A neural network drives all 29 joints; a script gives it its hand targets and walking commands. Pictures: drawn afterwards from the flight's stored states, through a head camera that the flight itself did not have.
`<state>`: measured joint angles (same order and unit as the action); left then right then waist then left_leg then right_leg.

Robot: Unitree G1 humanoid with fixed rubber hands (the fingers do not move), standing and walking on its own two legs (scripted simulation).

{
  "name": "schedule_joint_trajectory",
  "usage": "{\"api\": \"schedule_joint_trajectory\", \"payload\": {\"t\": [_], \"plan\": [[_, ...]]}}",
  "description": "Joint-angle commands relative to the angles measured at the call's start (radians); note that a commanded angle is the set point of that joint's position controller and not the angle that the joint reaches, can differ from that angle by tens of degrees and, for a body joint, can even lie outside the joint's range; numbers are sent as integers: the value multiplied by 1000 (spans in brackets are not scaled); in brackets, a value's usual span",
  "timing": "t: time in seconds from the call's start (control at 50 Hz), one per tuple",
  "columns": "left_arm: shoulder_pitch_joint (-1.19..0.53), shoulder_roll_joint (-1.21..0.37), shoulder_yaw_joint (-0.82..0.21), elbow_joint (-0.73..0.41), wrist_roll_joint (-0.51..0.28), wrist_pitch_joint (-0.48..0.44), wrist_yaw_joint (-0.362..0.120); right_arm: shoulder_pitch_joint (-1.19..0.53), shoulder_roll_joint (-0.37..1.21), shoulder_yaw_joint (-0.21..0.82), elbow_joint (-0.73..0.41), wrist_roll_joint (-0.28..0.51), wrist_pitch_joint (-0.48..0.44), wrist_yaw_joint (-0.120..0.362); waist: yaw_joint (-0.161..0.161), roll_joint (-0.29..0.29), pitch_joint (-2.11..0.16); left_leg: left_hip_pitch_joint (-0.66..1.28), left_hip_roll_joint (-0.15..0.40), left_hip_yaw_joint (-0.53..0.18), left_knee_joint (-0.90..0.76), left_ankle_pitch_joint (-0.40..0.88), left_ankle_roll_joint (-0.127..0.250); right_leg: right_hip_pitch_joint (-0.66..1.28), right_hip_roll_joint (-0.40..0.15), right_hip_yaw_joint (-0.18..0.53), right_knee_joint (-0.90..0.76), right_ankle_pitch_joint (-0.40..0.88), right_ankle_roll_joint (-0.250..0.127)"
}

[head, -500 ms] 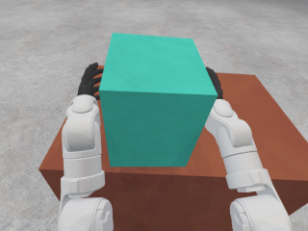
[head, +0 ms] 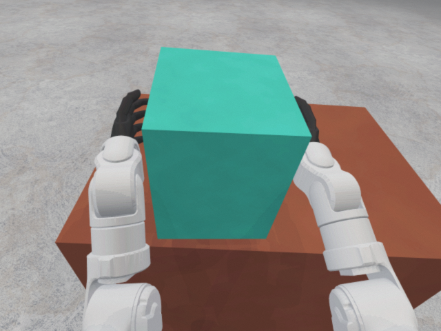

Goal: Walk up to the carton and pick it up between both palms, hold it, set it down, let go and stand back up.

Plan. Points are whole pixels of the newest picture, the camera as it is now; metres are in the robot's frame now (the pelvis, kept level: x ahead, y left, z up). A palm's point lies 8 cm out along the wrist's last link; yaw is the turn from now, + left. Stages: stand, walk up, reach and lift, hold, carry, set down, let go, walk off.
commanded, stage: hold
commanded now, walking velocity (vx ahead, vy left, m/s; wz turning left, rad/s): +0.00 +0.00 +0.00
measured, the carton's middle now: (216, 147) +0.38 +0.01 +0.18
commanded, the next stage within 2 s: none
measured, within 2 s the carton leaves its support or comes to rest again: neither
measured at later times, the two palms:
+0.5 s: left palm (126, 139) +0.35 +0.16 +0.22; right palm (304, 144) +0.36 -0.13 +0.21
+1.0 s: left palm (126, 139) +0.35 +0.16 +0.22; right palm (304, 144) +0.36 -0.13 +0.21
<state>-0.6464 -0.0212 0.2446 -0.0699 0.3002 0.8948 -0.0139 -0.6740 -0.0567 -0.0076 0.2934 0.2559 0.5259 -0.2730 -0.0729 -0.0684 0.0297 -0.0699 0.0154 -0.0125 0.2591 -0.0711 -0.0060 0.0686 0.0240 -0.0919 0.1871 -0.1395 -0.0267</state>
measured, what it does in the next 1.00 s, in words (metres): stands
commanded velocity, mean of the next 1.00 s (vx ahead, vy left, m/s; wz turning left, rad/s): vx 0.00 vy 0.00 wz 0.00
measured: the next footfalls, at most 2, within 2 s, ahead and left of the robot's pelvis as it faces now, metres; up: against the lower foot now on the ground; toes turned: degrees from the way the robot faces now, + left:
none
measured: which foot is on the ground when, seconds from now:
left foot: down 0.00-1.00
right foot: down 0.00-1.00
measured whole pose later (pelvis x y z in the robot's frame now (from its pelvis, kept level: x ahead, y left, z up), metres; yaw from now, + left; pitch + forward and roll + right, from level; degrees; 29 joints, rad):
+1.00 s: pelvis +0.00 +0.00 +0.00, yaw +0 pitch -7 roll -1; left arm -0.65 -0.02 0.24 -0.07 0.30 0.90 -0.01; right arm -0.67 -0.06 -0.01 0.29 0.26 0.53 -0.27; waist -0.07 -0.07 0.03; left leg -0.07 0.02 -0.01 0.26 -0.07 -0.01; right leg 0.07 0.02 -0.09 0.19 -0.14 -0.03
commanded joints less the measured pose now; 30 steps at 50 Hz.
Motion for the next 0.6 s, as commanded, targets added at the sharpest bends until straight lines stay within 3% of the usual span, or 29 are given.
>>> {"api": "schedule_joint_trajectory", "payload": {"t": [0.0,0.58], "plan": [[-629,-450,-442,-151,-174,-76,-126,-750,380,288,-263,62,-70,41,-9,89,-461,282,-40,25,36,209,-16,-70,20,-18,-29,171,71],[-628,-450,-442,-151,-174,-76,-126,-751,380,287,-263,61,-71,42,-8,89,-460,281,-40,25,36,209,-16,-69,20,-18,-29,170,70]]}}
